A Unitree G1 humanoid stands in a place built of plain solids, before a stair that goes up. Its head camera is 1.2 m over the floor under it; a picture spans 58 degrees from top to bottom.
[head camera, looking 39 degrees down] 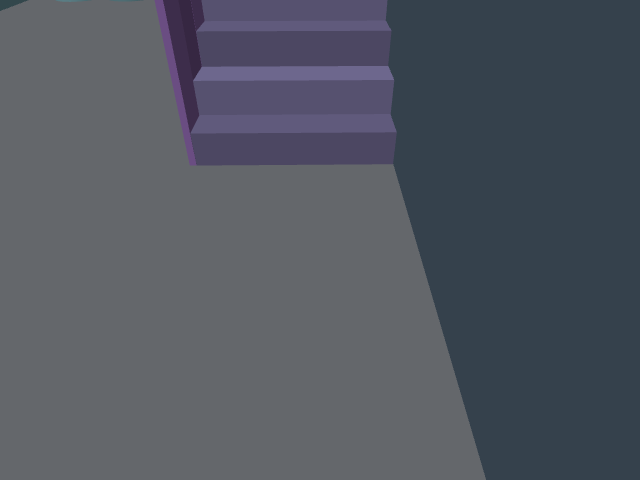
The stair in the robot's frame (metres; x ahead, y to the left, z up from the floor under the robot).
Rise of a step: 0.19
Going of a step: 0.24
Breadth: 1.10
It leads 1 degrees to the left of straight ahead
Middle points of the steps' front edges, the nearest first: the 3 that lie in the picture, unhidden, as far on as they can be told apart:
2.15 0.14 0.19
2.39 0.14 0.39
2.63 0.15 0.58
